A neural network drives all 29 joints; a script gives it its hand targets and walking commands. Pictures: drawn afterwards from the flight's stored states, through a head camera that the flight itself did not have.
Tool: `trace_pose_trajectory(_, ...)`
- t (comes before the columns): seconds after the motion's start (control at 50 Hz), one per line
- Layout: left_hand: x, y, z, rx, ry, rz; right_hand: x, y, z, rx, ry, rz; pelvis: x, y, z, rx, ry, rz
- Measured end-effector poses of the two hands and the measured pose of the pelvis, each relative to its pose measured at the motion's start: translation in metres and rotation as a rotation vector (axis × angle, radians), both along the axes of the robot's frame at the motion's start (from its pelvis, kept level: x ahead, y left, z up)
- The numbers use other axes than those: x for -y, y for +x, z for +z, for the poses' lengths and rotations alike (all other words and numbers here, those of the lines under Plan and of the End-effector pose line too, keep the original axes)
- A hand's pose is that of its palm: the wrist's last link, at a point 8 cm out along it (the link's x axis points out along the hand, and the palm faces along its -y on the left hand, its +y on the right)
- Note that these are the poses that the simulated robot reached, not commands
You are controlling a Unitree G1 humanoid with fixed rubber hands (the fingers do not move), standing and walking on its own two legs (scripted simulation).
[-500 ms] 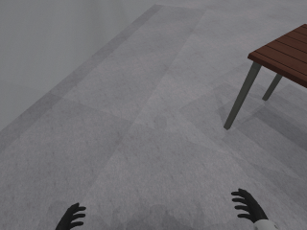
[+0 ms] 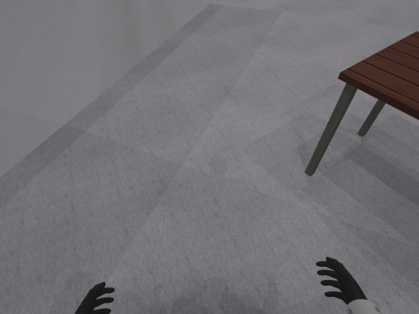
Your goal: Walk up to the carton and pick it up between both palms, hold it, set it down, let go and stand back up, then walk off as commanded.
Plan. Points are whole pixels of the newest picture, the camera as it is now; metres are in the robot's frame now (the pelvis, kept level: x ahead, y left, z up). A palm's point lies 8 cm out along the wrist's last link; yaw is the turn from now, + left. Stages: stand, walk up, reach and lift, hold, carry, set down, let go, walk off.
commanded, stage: stand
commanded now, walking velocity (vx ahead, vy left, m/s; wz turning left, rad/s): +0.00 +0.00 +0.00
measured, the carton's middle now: out of the picture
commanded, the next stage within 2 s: none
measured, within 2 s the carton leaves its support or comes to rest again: neither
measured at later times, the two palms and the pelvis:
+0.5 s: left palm out of the picture +0.12 +0.26 -0.10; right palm (356, 297) +0.15 -0.26 -0.06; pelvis +0.00 +0.00 +0.00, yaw +0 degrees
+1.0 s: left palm out of the picture +0.12 +0.26 -0.10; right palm (356, 295) +0.16 -0.26 -0.06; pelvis +0.00 +0.00 +0.01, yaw +0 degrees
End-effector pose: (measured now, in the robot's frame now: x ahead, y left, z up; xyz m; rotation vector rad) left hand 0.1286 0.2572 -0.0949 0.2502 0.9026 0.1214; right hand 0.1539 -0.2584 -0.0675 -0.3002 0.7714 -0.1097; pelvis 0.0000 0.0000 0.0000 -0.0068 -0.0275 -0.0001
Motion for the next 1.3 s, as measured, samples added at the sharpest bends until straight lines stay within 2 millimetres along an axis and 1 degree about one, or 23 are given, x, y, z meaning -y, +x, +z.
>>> trace_pose_trajectory(0.36, 0.001, -0.008, -0.001, -0.038, 0.006, 0.009, 0.006, 0.0, 0.003, -0.001, 0.0, -0.002, 0.003, 0.0, 0.003, -0.002, 0.004, 0.0)
trace_pose_trajectory(0.66, -0.002, -0.006, -0.001, -0.043, 0.001, 0.008, 0.004, 0.003, 0.005, -0.005, -0.008, 0.0, 0.001, 0.004, 0.005, -0.007, 0.001, 0.0)
trace_pose_trajectory(1.3, -0.004, -0.013, -0.001, -0.068, 0.003, 0.017, 0.006, 0.002, 0.009, -0.005, -0.01, -0.003, 0.0, 0.003, 0.008, 0.0, 0.0, 0.0)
